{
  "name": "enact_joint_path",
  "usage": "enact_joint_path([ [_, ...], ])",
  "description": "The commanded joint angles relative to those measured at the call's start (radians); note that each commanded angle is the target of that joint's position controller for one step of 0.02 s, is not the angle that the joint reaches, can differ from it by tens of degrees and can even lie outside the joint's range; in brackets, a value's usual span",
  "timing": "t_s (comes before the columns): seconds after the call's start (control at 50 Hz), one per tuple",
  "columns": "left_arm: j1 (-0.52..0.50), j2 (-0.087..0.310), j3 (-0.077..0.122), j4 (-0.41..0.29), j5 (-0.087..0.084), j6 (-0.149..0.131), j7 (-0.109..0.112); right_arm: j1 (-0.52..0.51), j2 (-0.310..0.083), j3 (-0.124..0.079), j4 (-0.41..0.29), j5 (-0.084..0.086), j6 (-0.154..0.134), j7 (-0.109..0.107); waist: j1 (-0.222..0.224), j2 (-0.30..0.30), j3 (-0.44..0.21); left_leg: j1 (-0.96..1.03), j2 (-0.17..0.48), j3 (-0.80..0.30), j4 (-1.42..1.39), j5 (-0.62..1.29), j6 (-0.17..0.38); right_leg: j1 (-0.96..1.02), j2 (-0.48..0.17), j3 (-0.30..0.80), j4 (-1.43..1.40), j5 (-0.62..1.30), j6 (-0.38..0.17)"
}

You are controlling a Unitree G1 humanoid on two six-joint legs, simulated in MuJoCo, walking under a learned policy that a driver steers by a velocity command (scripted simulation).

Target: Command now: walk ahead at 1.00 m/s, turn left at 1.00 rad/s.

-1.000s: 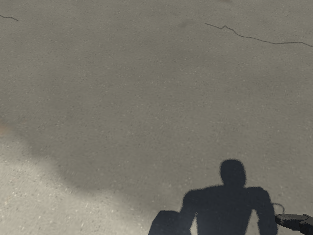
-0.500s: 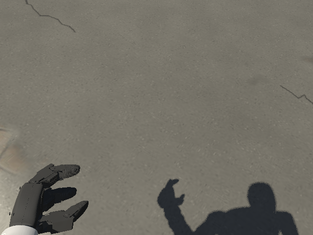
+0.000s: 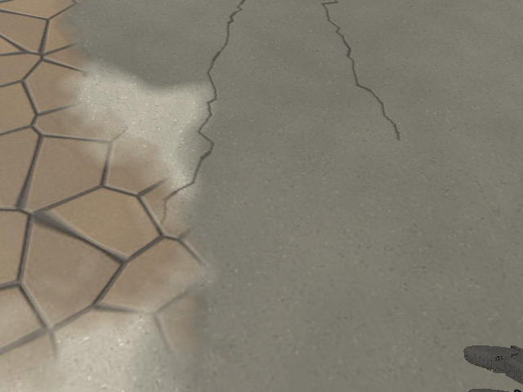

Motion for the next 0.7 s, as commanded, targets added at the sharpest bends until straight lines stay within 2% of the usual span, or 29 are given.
enact_joint_path([
  [0.02,-0.070,0.014,-0.016,-0.206,0.003,-0.070,0.001,0.411,-0.328,-0.116,0.063,-0.008,0.007,-0.025,-0.106,0.372,-0.234,1.038,0.130,-0.648,-0.211,-0.154,0.270,-0.990,0.141,0.220,1.036,-0.170,-0.050],
  [0.04,-0.145,0.102,-0.018,-0.258,-0.026,-0.121,-0.004,0.405,-0.256,-0.099,0.020,-0.029,-0.025,-0.018,-0.159,0.233,-0.400,1.070,0.243,-1.002,-0.448,-0.521,0.325,-1.100,0.123,0.439,1.040,-0.091,-0.089],
  [0.06,-0.274,0.143,-0.008,-0.285,-0.051,-0.140,-0.001,0.409,-0.207,-0.089,0.033,-0.038,-0.050,-0.016,-0.165,0.090,-0.250,0.931,0.244,-1.010,-0.540,-0.553,0.258,-1.130,0.085,0.441,0.949,-0.012,-0.114],
  [0.08,-0.297,0.120,-0.013,-0.283,-0.044,-0.143,0.004,0.364,-0.186,-0.079,0.045,-0.042,-0.070,-0.011,-0.102,-0.048,-0.139,0.747,0.224,-0.937,-0.551,-0.479,0.221,-1.078,0.047,0.445,0.836,0.046,-0.119],
  [0.1,-0.279,0.103,-0.015,-0.257,-0.015,-0.132,0.009,0.293,-0.154,-0.068,0.042,-0.045,-0.080,-0.012,-0.048,-0.103,-0.087,0.589,0.172,-0.818,-0.530,-0.370,0.190,-0.978,0.009,0.454,0.753,0.087,-0.107],
  [0.12,-0.226,0.105,-0.009,-0.244,-0.003,-0.115,0.002,0.237,-0.141,-0.063,0.031,-0.052,-0.084,-0.021,0.005,-0.056,-0.064,0.475,0.124,-0.743,-0.524,-0.312,0.194,-0.909,-0.006,0.468,0.697,0.116,-0.084],
  [0.16,-0.233,0.112,-0.003,-0.238,0.013,-0.087,-0.005,0.212,-0.103,-0.050,0.040,-0.035,-0.079,-0.039,0.020,-0.029,-0.009,0.351,0.068,-0.621,-0.548,-0.209,0.182,-0.860,-0.024,0.445,0.564,0.126,-0.044],
  [0.2,-0.360,0.078,-0.015,-0.281,0.030,-0.079,-0.005,0.243,-0.095,-0.045,0.060,-0.025,-0.076,-0.064,-0.024,-0.036,0.045,0.242,0.015,-0.516,-0.565,-0.080,0.165,-0.827,-0.002,0.385,0.377,0.236,-0.008],
  [0.24,-0.476,0.021,-0.029,-0.322,0.033,-0.082,-0.015,0.264,-0.092,-0.045,0.083,-0.025,-0.064,-0.081,-0.075,-0.005,0.060,0.160,-0.045,-0.441,-0.532,-0.040,0.118,-0.741,0.044,0.346,0.164,0.444,0.010],
  [0.26,-0.515,0.005,-0.032,-0.338,0.027,-0.084,-0.020,0.282,-0.104,-0.050,0.094,-0.025,-0.059,-0.082,-0.101,0.007,0.052,0.127,-0.053,-0.434,-0.532,-0.072,0.094,-0.674,0.069,0.327,0.077,0.516,0.012],
  [0.28,-0.543,0.010,-0.026,-0.351,0.013,-0.089,-0.024,0.304,-0.116,-0.056,0.106,-0.023,-0.057,-0.081,-0.125,0.018,0.040,0.111,-0.044,-0.456,-0.529,-0.120,0.081,-0.612,0.089,0.329,0.026,0.569,0.014],
  [0.32,-0.558,0.054,-0.004,-0.365,-0.017,-0.093,-0.025,0.326,-0.114,-0.059,0.127,-0.011,-0.059,-0.084,-0.135,0.058,0.022,0.193,-0.021,-0.518,-0.483,-0.170,0.060,-0.583,0.089,0.384,-0.043,0.585,0.016],
  [0.36,-0.564,0.090,0.012,-0.374,-0.033,-0.098,-0.024,0.337,-0.101,-0.063,0.145,-0.003,-0.052,-0.092,-0.127,0.087,0.023,0.338,0.011,-0.569,-0.409,-0.104,0.044,-0.617,0.077,0.413,-0.097,0.517,0.005],
  [0.38,-0.530,0.111,0.024,-0.370,-0.037,-0.100,-0.023,0.341,-0.102,-0.067,0.153,-0.006,-0.044,-0.094,-0.104,0.101,0.005,0.399,0.030,-0.583,-0.355,-0.001,0.034,-0.596,0.076,0.407,-0.097,0.463,-0.006],
  [0.4,-0.400,0.147,0.049,-0.345,-0.040,-0.103,-0.017,0.325,-0.107,-0.069,0.151,-0.019,-0.036,-0.090,-0.031,0.110,-0.076,0.438,0.018,-0.569,-0.220,0.190,0.009,-0.469,0.087,0.386,-0.078,0.401,-0.029],
  [0.42,-0.172,0.170,0.067,-0.310,-0.046,-0.094,-0.006,0.278,-0.101,-0.059,0.131,-0.047,-0.032,-0.078,0.101,0.117,-0.229,0.386,-0.013,-0.522,0.024,0.311,-0.032,-0.214,0.045,0.381,-0.010,0.344,-0.055],
  [0.44,0.065,0.209,0.066,-0.276,-0.037,-0.079,0.008,0.284,0.003,-0.022,0.103,-0.082,-0.035,-0.064,0.165,-0.004,-0.423,0.152,-0.058,-0.457,0.402,-0.035,-0.059,0.161,-0.124,0.568,0.108,0.126,-0.082],
  [0.46,0.051,0.274,0.070,-0.244,0.013,-0.087,-0.021,0.472,0.065,0.008,0.046,0.020,-0.047,-0.062,0.009,-0.628,-0.582,-0.147,-0.130,-0.377,0.723,-0.404,-0.089,0.345,-0.381,1.265,-0.249,-0.362,-0.253],
  [0.48,-0.042,0.150,0.050,-0.288,0.016,-0.079,-0.025,0.411,-0.037,0.000,0.086,0.038,-0.037,-0.075,0.045,-0.446,-0.427,-0.244,-0.017,-0.321,0.775,-0.297,-0.099,0.234,-0.346,1.271,-0.331,-0.594,-0.232],
  [0.5,-0.080,0.093,0.036,-0.283,0.011,-0.065,-0.013,0.274,-0.100,-0.013,0.070,0.012,-0.031,-0.072,0.075,-0.272,-0.276,-0.262,0.004,-0.260,0.774,-0.235,-0.106,0.092,-0.302,1.062,-0.317,-0.435,-0.206],
  [0.52,-0.088,0.096,0.035,-0.256,0.024,-0.053,-0.009,0.188,-0.100,-0.016,0.056,-0.017,-0.026,-0.070,0.070,-0.061,-0.177,-0.220,0.041,-0.234,0.736,-0.219,-0.106,-0.053,-0.255,0.891,-0.313,-0.196,-0.190],
  [0.54,-0.112,0.097,0.035,-0.229,0.031,-0.052,-0.007,0.143,-0.087,-0.019,0.031,-0.032,-0.028,-0.066,0.042,-0.038,-0.110,-0.190,0.082,-0.237,0.670,-0.189,-0.101,-0.167,-0.233,0.780,-0.309,-0.031,-0.200],
  [0.56,-0.131,0.077,0.028,-0.208,0.035,-0.057,-0.005,0.146,-0.070,-0.020,0.026,-0.022,-0.019,-0.058,0.011,-0.058,-0.072,-0.145,0.120,-0.245,0.633,-0.184,-0.096,-0.251,-0.211,0.688,-0.323,0.058,-0.197],
  [0.58,-0.144,0.046,0.020,-0.187,0.022,-0.062,-0.009,0.147,-0.052,-0.019,0.022,-0.007,-0.008,-0.056,-0.005,-0.088,-0.051,-0.142,0.137,-0.238,0.609,-0.197,-0.092,-0.282,-0.195,0.615,-0.341,0.104,-0.194],
  [0.6,-0.139,0.025,0.013,-0.165,0.007,-0.064,-0.015,0.136,-0.024,-0.011,0.015,-0.003,0.001,-0.056,-0.012,-0.087,-0.036,-0.149,0.148,-0.231,0.590,-0.213,-0.086,-0.307,-0.184,0.566,-0.359,0.132,-0.197],
  [0.62,-0.131,0.024,0.012,-0.144,-0.004,-0.067,-0.020,0.121,0.002,-0.003,0.003,-0.005,0.005,-0.054,-0.022,-0.078,-0.007,-0.176,0.156,-0.233,0.560,-0.207,-0.085,-0.328,-0.193,0.532,-0.379,0.160,-0.208],
  [0.66,-0.118,0.056,0.019,-0.120,-0.003,-0.073,-0.023,0.093,0.019,0.009,-0.008,-0.015,0.002,-0.049,-0.036,-0.040,0.038,-0.230,0.148,-0.250,0.492,-0.129,-0.094,-0.343,-0.209,0.469,-0.425,0.228,-0.233],
  [0.7,-0.108,0.094,0.026,-0.104,0.007,-0.076,-0.024,0.056,0.004,0.010,-0.012,-0.018,-0.008,-0.042,-0.044,-0.023,0.079,-0.243,0.126,-0.250,0.370,-0.007,-0.099,-0.355,-0.195,0.370,-0.474,0.300,-0.236],
])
